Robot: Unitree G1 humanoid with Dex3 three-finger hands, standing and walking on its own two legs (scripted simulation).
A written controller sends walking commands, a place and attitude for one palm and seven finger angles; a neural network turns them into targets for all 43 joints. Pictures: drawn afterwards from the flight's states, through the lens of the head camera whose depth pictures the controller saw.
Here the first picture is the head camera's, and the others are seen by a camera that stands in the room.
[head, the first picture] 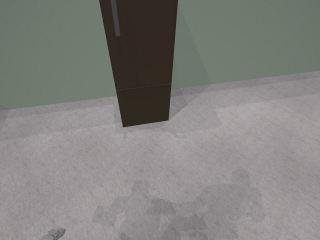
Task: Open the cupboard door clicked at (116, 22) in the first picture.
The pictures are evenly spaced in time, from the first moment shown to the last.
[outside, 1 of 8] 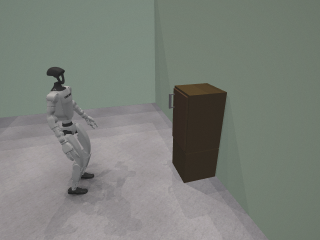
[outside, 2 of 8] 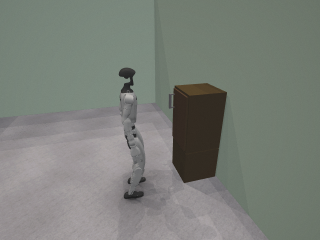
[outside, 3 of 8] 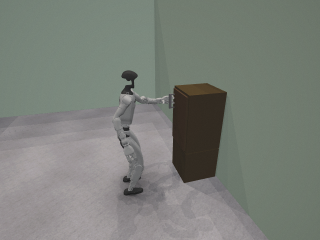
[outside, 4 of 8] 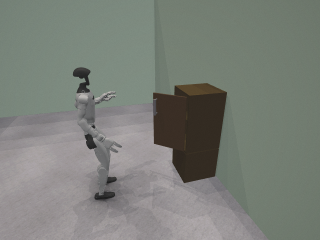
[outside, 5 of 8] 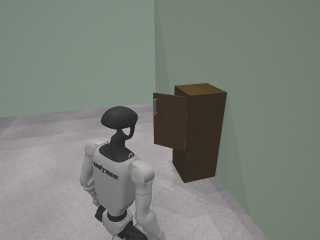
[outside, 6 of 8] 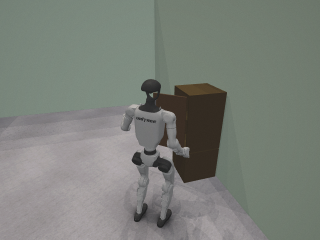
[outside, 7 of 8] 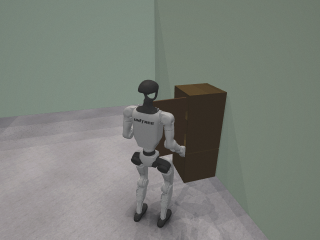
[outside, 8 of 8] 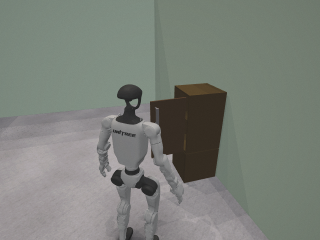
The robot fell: no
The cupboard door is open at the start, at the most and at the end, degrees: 0 95 94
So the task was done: yes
